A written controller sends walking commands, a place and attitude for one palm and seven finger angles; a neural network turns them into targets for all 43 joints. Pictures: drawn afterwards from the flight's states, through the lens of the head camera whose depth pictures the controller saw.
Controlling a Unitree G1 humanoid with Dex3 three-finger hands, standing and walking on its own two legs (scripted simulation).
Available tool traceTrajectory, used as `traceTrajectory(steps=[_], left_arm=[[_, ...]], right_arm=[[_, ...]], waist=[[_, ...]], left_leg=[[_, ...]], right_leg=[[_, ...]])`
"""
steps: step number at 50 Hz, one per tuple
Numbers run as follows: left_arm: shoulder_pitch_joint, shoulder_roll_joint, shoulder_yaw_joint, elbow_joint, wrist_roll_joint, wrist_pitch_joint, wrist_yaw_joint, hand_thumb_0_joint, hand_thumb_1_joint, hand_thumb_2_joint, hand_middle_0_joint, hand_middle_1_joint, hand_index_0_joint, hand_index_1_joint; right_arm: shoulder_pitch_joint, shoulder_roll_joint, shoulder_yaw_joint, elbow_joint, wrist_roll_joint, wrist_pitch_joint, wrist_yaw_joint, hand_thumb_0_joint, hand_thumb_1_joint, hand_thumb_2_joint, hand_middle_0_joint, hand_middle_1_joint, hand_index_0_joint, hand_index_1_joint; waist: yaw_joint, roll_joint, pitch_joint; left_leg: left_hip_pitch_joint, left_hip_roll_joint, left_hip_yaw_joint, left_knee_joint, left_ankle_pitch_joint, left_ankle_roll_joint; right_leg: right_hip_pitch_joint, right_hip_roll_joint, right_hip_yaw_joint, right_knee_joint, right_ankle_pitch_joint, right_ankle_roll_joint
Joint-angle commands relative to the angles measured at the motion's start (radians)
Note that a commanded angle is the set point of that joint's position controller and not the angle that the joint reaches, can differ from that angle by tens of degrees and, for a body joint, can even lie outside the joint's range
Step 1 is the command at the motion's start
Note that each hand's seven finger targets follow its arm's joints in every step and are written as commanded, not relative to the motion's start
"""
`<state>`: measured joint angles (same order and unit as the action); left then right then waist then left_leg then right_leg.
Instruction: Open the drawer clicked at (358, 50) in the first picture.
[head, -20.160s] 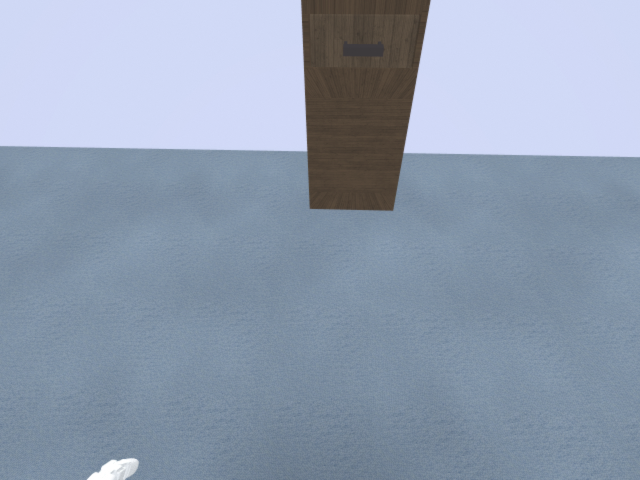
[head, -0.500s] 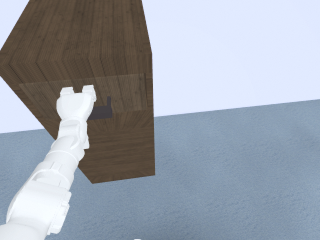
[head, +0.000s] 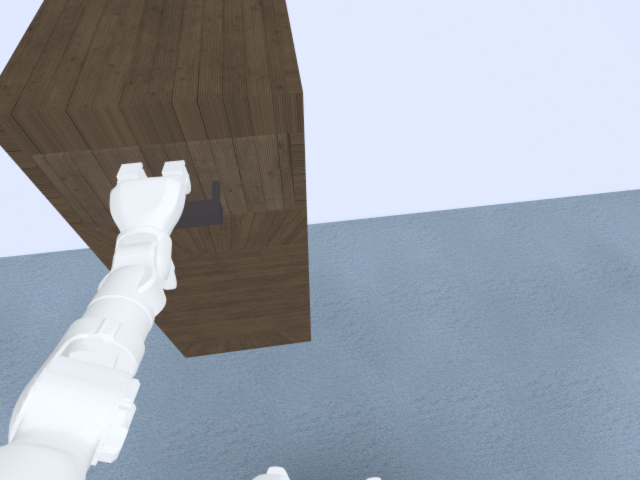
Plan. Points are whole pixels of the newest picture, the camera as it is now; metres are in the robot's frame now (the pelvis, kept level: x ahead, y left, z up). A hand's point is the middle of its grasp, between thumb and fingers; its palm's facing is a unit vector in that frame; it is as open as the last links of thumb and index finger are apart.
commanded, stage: lift the fingers back up to retry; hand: left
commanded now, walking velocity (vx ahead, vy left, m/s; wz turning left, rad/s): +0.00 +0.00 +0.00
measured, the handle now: (178, 203) +0.50 +0.21 +0.02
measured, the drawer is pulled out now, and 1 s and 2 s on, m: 0.00 0.00 0.00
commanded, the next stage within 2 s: re-aim the fingers above the handle in 0.78 s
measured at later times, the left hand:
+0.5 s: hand (158, 214) +0.46 +0.23 +0.05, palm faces -0.03 -0.06 -1.00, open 13.6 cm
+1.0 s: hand (153, 210) +0.44 +0.22 +0.08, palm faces -0.03 -0.07 -1.00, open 13.8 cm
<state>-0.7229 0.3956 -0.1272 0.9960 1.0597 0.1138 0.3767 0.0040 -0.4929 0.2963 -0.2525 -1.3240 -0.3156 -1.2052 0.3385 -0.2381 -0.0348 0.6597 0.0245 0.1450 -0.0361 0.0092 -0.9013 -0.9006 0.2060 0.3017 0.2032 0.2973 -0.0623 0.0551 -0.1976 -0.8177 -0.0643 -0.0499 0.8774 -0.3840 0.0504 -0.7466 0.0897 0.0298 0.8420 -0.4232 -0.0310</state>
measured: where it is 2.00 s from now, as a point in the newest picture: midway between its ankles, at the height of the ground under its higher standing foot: outside the picture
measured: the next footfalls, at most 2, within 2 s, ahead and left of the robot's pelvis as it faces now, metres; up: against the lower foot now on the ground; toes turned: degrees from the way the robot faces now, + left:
none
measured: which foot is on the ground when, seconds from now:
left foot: down 0.00-1.00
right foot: down 0.00-1.00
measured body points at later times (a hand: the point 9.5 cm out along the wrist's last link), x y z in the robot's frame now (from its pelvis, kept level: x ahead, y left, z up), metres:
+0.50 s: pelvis +0.03 +0.01 +0.02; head +0.09 -0.01 +0.46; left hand +0.45 +0.23 +0.10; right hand +0.09 -0.26 -0.11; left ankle +0.01 +0.09 -0.69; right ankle -0.02 -0.11 -0.69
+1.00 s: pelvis +0.03 +0.00 +0.03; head +0.07 -0.01 +0.47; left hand +0.43 +0.22 +0.13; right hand +0.15 -0.26 -0.10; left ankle +0.01 +0.09 -0.69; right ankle -0.02 -0.11 -0.69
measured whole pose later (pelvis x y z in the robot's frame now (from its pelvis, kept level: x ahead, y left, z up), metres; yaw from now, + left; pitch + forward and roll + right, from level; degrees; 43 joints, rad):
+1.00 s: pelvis +0.03 +0.00 +0.03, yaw +1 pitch +12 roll -1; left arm -0.54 0.39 -0.14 0.67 1.00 0.06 0.19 0.00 -0.49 0.30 -0.32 -1.20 -0.32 -1.21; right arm 0.24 -0.25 -0.05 0.64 0.03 0.18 -0.05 0.01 -0.90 -0.90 0.21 0.30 0.20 0.30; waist -0.01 0.06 -0.15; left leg -0.54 -0.08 -0.05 0.68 -0.35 0.06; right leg -0.47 0.06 0.04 0.65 -0.39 -0.03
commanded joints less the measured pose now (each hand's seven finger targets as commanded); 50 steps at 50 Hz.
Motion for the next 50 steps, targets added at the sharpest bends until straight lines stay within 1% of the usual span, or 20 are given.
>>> traceTrajectory(steps=[1,3,6,7,9,12,16,20,23,25,26,28,29,30,31,35,40,43,47,50], left_arm=[[-0.313,0.149,0.040,-0.094,-0.020,-0.004,-0.016,0.000,-0.500,0.300,-0.300,-1.200,-0.300,-1.200],[-0.355,0.150,0.038,-0.137,-0.027,-0.006,-0.018,0.000,-0.500,0.300,-0.300,-1.200,-0.300,-1.200],[-0.378,0.201,0.069,-0.169,-0.021,-0.004,-0.021,0.000,-0.500,0.300,-0.300,-1.200,-0.300,-1.200],[-0.400,0.184,0.059,-0.195,-0.024,-0.010,-0.025,0.000,-0.500,0.300,-0.300,-1.200,-0.300,-1.200],[-0.359,0.208,0.086,-0.192,-0.021,-0.016,-0.026,0.000,-0.500,0.300,-0.300,-1.200,-0.300,-1.200],[-0.372,0.231,0.104,-0.272,-0.023,-0.040,-0.028,0.000,-0.500,0.300,-0.300,-1.200,-0.300,-1.200],[-0.369,0.217,0.097,-0.316,-0.015,-0.054,-0.021,0.000,-0.500,0.300,-0.300,-1.200,-0.300,-1.200],[-0.370,0.281,0.149,-0.357,-0.017,-0.050,-0.010,0.000,-0.500,0.300,-0.300,-1.200,-0.300,-1.200],[-0.369,0.313,0.181,-0.451,-0.024,-0.060,-0.006,0.000,-0.500,0.300,-0.300,-1.200,-0.300,-1.200],[-0.354,0.292,0.170,-0.491,-0.030,-0.054,-0.006,0.000,-0.500,0.300,-0.300,-1.200,-0.300,-1.200],[-0.362,0.252,0.134,-0.493,-0.035,-0.044,-0.010,0.000,-0.500,0.300,-0.300,-1.200,-0.300,-1.200],[-0.340,0.278,0.153,-0.522,-0.039,-0.030,-0.020,0.000,-0.500,0.300,-0.300,-1.200,-0.300,-1.200],[-0.298,0.289,0.166,-0.506,-0.040,-0.014,-0.026,0.000,-0.500,0.300,-0.300,-1.200,-0.300,-1.200],[-0.313,0.274,0.146,-0.514,-0.044,-0.002,-0.037,0.000,-0.500,0.300,-0.300,-1.200,-0.300,-1.200],[-0.275,0.246,0.127,-0.460,-0.047,0.017,-0.050,0.000,-0.500,0.300,-0.300,-1.200,-0.300,-1.200],[-0.245,0.214,0.083,-0.411,-0.057,0.045,-0.118,0.000,-0.500,0.300,-0.300,-1.200,-0.300,-1.200],[-0.236,0.192,0.053,-0.480,-0.054,-0.001,-0.179,0.000,-0.500,0.300,-0.300,-1.200,-0.300,-1.200],[-0.221,0.240,0.102,-0.524,-0.051,-0.049,-0.179,0.000,-0.500,0.300,-0.300,-1.200,-0.300,-1.200],[-0.244,0.161,0.054,-0.541,-0.056,-0.073,-0.144,0.000,-0.500,0.300,-0.300,-1.200,-0.300,-1.200],[-0.282,0.208,0.099,-0.537,-0.041,-0.065,-0.100,0.000,-0.500,0.300,-0.300,-1.200,-0.300,-1.200]], right_arm=[[0.066,-0.150,-0.053,-0.085,-0.002,-0.022,-0.013,0.000,-0.900,-0.900,0.200,0.300,0.200,0.300],[0.067,-0.148,-0.056,-0.087,-0.001,-0.024,-0.013,0.000,-0.900,-0.900,0.200,0.300,0.200,0.300],[0.065,-0.149,-0.054,-0.087,0.000,-0.020,-0.019,0.000,-0.900,-0.900,0.200,0.300,0.200,0.300],[0.064,-0.147,-0.056,-0.088,-0.002,-0.020,-0.019,0.000,-0.900,-0.900,0.200,0.300,0.200,0.300],[0.061,-0.147,-0.057,-0.087,0.000,-0.020,-0.021,0.000,-0.900,-0.900,0.200,0.300,0.200,0.300],[0.045,-0.147,-0.059,-0.095,-0.003,-0.020,-0.024,0.000,-0.900,-0.900,0.200,0.300,0.200,0.300],[0.035,-0.143,-0.061,-0.092,-0.001,-0.023,-0.022,0.000,-0.900,-0.900,0.200,0.300,0.200,0.300],[0.025,-0.145,-0.061,-0.094,0.000,-0.022,-0.025,0.000,-0.900,-0.900,0.200,0.300,0.200,0.300],[0.015,-0.145,-0.067,-0.095,-0.002,-0.023,-0.023,0.000,-0.900,-0.900,0.200,0.300,0.200,0.300],[-0.001,-0.144,-0.069,-0.096,0.000,-0.024,-0.021,0.000,-0.900,-0.900,0.200,0.300,0.200,0.300],[-0.004,-0.144,-0.070,-0.092,-0.001,-0.027,-0.018,0.000,-0.900,-0.900,0.200,0.300,0.200,0.300],[-0.016,-0.147,-0.068,-0.092,0.002,-0.026,-0.014,0.000,-0.900,-0.900,0.200,0.300,0.200,0.300],[-0.022,-0.148,-0.070,-0.093,0.003,-0.024,-0.015,0.000,-0.900,-0.900,0.200,0.300,0.200,0.300],[-0.031,-0.149,-0.064,-0.094,0.004,-0.020,-0.015,0.000,-0.900,-0.900,0.200,0.300,0.200,0.300],[-0.035,-0.148,-0.064,-0.091,0.006,-0.019,-0.016,0.000,-0.900,-0.900,0.200,0.300,0.200,0.300],[-0.056,-0.156,-0.052,-0.099,0.012,0.001,-0.018,0.000,-0.900,-0.900,0.200,0.300,0.200,0.300],[-0.073,-0.149,-0.054,-0.120,0.009,0.012,-0.022,0.000,-0.900,-0.900,0.200,0.300,0.200,0.300],[-0.076,-0.146,-0.055,-0.127,0.006,0.014,-0.025,0.000,-0.900,-0.900,0.200,0.300,0.200,0.300],[-0.081,-0.137,-0.061,-0.123,0.005,0.005,-0.017,0.000,-0.900,-0.900,0.200,0.300,0.200,0.300],[-0.081,-0.140,-0.061,-0.111,0.002,0.001,-0.013,0.000,-0.900,-0.900,0.200,0.300,0.200,0.300]], waist=[[-0.040,-0.063,-0.247],[-0.039,-0.032,-0.277],[-0.032,-0.039,-0.304],[-0.035,-0.024,-0.320],[-0.024,-0.041,-0.306],[-0.015,-0.016,-0.336],[-0.013,0.005,-0.290],[0.005,0.010,-0.329],[0.020,0.048,-0.408],[0.017,0.042,-0.398],[0.008,0.056,-0.373],[0.017,0.042,-0.382],[0.024,0.024,-0.366],[0.019,0.003,-0.361],[0.015,-0.019,-0.304],[0.016,-0.077,-0.248],[0.022,-0.031,-0.268],[0.036,-0.012,-0.285],[0.021,-0.026,-0.242],[0.035,0.000,-0.272]], left_leg=[[0.251,0.031,0.023,-0.090,0.205,0.011],[0.297,0.033,0.021,-0.101,0.222,0.010],[0.322,0.034,0.020,-0.108,0.266,0.010],[0.339,0.033,0.016,-0.110,0.287,0.008],[0.355,0.036,0.017,-0.120,0.301,0.009],[0.388,0.034,0.018,-0.130,0.355,0.007],[0.430,0.038,0.018,-0.148,0.395,0.005],[0.451,0.033,0.023,-0.162,0.444,0.005],[0.539,0.039,0.011,-0.163,0.559,-0.004],[0.571,0.044,0.007,-0.165,0.614,-0.009],[0.577,0.044,0.009,-0.167,0.627,-0.009],[0.593,0.044,0.005,-0.176,0.664,-0.010],[0.589,0.044,0.009,-0.180,0.657,-0.009],[0.578,0.039,0.010,-0.189,0.641,-0.008],[0.550,0.037,0.017,-0.196,0.610,-0.004],[0.515,0.028,0.027,-0.225,0.540,0.001],[0.568,0.029,0.020,-0.221,0.568,0.001],[0.577,0.030,0.014,-0.214,0.591,-0.002],[0.561,0.034,0.005,-0.214,0.552,-0.009],[0.567,0.031,0.007,-0.213,0.537,-0.015]], right_leg=[[0.082,-0.017,-0.023,-0.138,0.203,-0.009],[0.094,-0.016,-0.025,-0.144,0.206,-0.009],[0.133,-0.014,-0.023,-0.148,0.249,-0.009],[0.140,-0.015,-0.025,-0.149,0.263,-0.011],[0.155,-0.014,-0.027,-0.160,0.274,-0.010],[0.200,-0.016,-0.021,-0.165,0.327,-0.012],[0.191,-0.013,-0.028,-0.183,0.338,-0.015],[0.258,-0.015,-0.023,-0.188,0.397,-0.015],[0.289,-0.014,-0.027,-0.181,0.457,-0.017],[0.286,-0.013,-0.033,-0.187,0.473,-0.014],[0.276,-0.013,-0.036,-0.193,0.476,-0.014],[0.304,-0.014,-0.033,-0.202,0.502,-0.012],[0.318,-0.014,-0.033,-0.208,0.502,-0.013],[0.334,-0.016,-0.035,-0.213,0.514,-0.010],[0.335,-0.018,-0.035,-0.224,0.506,-0.011],[0.364,-0.028,-0.031,-0.246,0.508,-0.009],[0.354,-0.033,-0.024,-0.247,0.503,-0.012],[0.358,-0.034,-0.020,-0.239,0.502,-0.015],[0.311,-0.030,-0.031,-0.235,0.446,-0.019],[0.299,-0.027,-0.032,-0.224,0.432,-0.023]])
